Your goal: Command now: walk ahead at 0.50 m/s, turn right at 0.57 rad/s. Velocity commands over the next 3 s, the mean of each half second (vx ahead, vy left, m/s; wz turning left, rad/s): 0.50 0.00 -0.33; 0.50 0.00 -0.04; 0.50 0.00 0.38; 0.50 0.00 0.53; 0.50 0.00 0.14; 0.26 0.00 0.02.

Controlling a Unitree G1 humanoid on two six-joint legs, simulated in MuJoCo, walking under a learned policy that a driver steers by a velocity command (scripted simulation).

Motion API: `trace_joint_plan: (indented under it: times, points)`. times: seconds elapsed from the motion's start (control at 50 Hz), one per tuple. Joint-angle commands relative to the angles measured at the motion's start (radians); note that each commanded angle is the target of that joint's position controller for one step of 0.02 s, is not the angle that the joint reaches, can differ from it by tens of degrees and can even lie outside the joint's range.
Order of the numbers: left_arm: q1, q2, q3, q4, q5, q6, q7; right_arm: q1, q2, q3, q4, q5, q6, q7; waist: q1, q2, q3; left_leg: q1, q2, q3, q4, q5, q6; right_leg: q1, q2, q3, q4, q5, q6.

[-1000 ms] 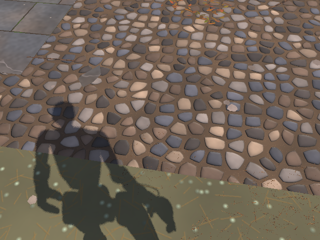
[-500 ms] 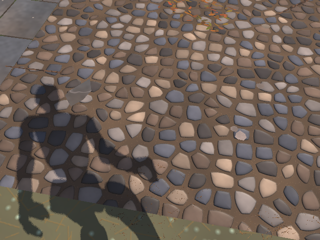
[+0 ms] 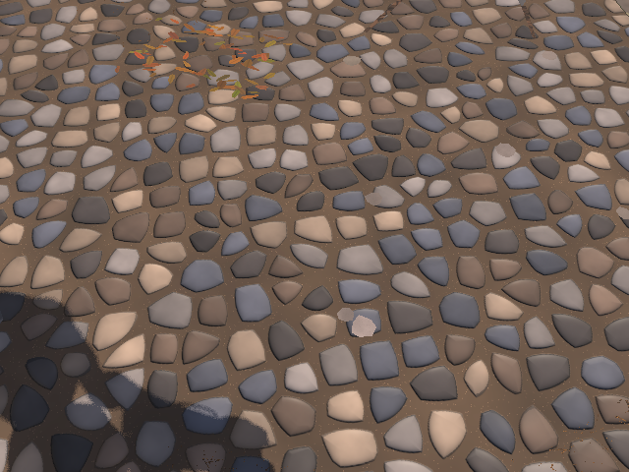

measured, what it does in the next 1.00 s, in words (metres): walks ahead: left foot, then right foot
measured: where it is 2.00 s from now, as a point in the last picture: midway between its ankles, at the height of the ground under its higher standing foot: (335, 195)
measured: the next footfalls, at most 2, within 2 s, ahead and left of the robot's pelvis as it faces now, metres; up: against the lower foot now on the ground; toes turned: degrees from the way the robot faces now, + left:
left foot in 0.48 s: +0.48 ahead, +0.10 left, +0.00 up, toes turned -8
right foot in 1.00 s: +0.73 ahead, -0.19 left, +0.00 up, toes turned -11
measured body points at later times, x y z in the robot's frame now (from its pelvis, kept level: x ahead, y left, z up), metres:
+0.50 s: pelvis +0.31 +0.02 +0.01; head +0.34 +0.02 +0.46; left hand +0.35 +0.30 -0.12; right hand +0.48 -0.25 -0.08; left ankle +0.44 +0.10 -0.72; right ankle +0.11 -0.06 -0.69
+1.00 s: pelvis +0.58 -0.05 +0.01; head +0.61 -0.06 +0.46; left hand +0.85 +0.14 -0.06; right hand +0.51 -0.32 -0.12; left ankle +0.44 +0.10 -0.71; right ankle +0.69 -0.17 -0.72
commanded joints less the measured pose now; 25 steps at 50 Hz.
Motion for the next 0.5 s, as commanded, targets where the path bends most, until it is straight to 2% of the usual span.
trace_joint_plan:
  times: [0.02, 0.04, 0.06, 0.08, 0.12, 0.16, 0.24, 0.28, 0.34, 0.4, 0.42, 0.44, 0.46, 0.48, 0.5]
  points:
    - [0.297, 0.189, 0.049, 0.004, 0.013, -0.022, 0.009, -0.121, -0.116, -0.008, -0.169, 0.047, -0.097, 0.024, 0.126, -0.089, -0.277, -0.720, -0.048, -0.225, 0.441, 0.006, 0.054, 0.800, -0.332, 0.722, -0.393, -0.084, -0.257]
    - [0.223, 0.151, 0.037, -0.009, 0.008, -0.032, 0.008, -0.118, -0.111, -0.008, -0.153, 0.030, -0.101, 0.017, 0.074, 0.007, -0.187, -0.672, 0.003, -0.224, 0.341, 0.085, 0.060, 0.639, -0.281, 0.585, -0.389, 0.025, -0.216]
    - [0.157, 0.114, 0.026, -0.025, 0.009, -0.036, 0.011, -0.113, -0.128, -0.020, -0.142, 0.003, -0.093, 0.010, 0.037, 0.012, -0.155, -0.593, 0.034, -0.224, 0.249, 0.129, 0.054, 0.514, -0.241, 0.493, -0.396, 0.113, -0.187]
    - [0.126, 0.099, 0.018, -0.043, 0.017, -0.037, 0.016, -0.092, -0.133, -0.026, -0.138, -0.004, -0.078, 0.011, 0.009, 0.000, -0.141, -0.529, 0.051, -0.228, 0.209, 0.160, 0.045, 0.435, -0.218, 0.453, -0.418, 0.165, -0.180]
    - [0.135, 0.120, 0.020, -0.044, 0.014, -0.040, 0.028, -0.085, -0.112, -0.025, -0.144, -0.015, -0.053, 0.011, -0.009, 0.001, -0.126, -0.492, 0.053, -0.209, 0.124, 0.194, 0.013, 0.361, -0.204, 0.402, -0.445, 0.261, -0.184]
    - [0.172, 0.143, 0.024, -0.034, 0.014, -0.043, 0.043, -0.136, -0.087, -0.016, -0.160, -0.023, -0.040, 0.008, 0.004, -0.008, -0.101, -0.513, 0.047, -0.186, 0.008, 0.292, -0.014, 0.329, -0.185, 0.334, -0.464, 0.331, -0.174]
    - [0.231, 0.137, 0.018, -0.008, 0.012, -0.038, 0.056, -0.264, -0.055, 0.001, -0.191, -0.017, -0.045, 0.020, 0.063, -0.054, -0.071, -0.469, 0.006, -0.158, -0.293, 0.570, -0.015, 0.310, -0.122, 0.235, -0.468, 0.279, -0.107]
    - [0.265, 0.141, 0.017, 0.008, 0.012, -0.039, 0.054, -0.324, -0.052, 0.008, -0.207, -0.008, -0.050, 0.030, 0.093, -0.067, -0.047, -0.444, -0.014, -0.147, -0.380, 0.649, -0.004, 0.317, -0.135, 0.245, -0.480, 0.189, -0.095]
    - [0.310, 0.142, 0.015, 0.036, 0.010, -0.036, 0.053, -0.380, -0.074, 0.008, -0.232, -0.002, -0.059, 0.045, 0.114, -0.071, -0.018, -0.503, -0.021, -0.159, -0.447, 0.614, 0.026, 0.435, -0.190, 0.288, -0.439, 0.189, -0.096]
    - [0.332, 0.153, 0.019, 0.053, 0.012, -0.022, 0.062, -0.373, -0.094, 0.005, -0.244, -0.003, -0.070, 0.060, 0.095, -0.083, -0.019, -0.523, -0.035, -0.157, -0.487, 0.496, 0.068, 0.559, -0.245, 0.321, -0.372, 0.313, -0.080]
    - [0.322, 0.161, 0.021, 0.052, 0.012, -0.018, 0.065, -0.339, -0.105, 0.002, -0.238, -0.003, -0.072, 0.061, 0.073, -0.095, -0.035, -0.474, -0.050, -0.144, -0.492, 0.452, 0.084, 0.576, -0.246, 0.317, -0.337, 0.414, -0.069]
    - [0.302, 0.170, 0.022, 0.046, 0.014, -0.014, 0.065, -0.268, -0.125, -0.008, -0.220, -0.003, -0.074, 0.059, 0.031, -0.107, -0.079, -0.365, -0.081, -0.115, -0.503, 0.427, 0.105, 0.576, -0.228, 0.300, -0.264, 0.592, -0.056]
    - [0.279, 0.160, 0.016, 0.038, 0.016, -0.011, 0.064, -0.131, -0.159, -0.026, -0.181, -0.007, -0.074, 0.055, -0.040, -0.093, -0.171, -0.166, -0.089, -0.106, -0.509, 0.471, 0.138, 0.536, -0.177, 0.259, -0.111, 0.698, -0.032]
    - [0.268, 0.127, -0.001, 0.016, 0.029, -0.011, 0.062, 0.049, -0.207, -0.038, -0.151, -0.022, -0.073, 0.049, -0.111, -0.025, -0.317, 0.133, 0.056, -0.263, -0.465, 0.501, 0.204, 0.360, -0.118, 0.224, 0.152, 0.505, -0.002]
    - [0.418, 0.031, -0.026, 0.017, 0.013, -0.029, 0.054, 0.155, -0.273, -0.058, -0.116, -0.026, -0.064, 0.052, -0.064, 0.263, -0.455, 0.502, 0.282, -0.720, -0.536, 0.309, 0.368, -0.035, 0.056, 0.162, 0.538, -0.110, 0.081]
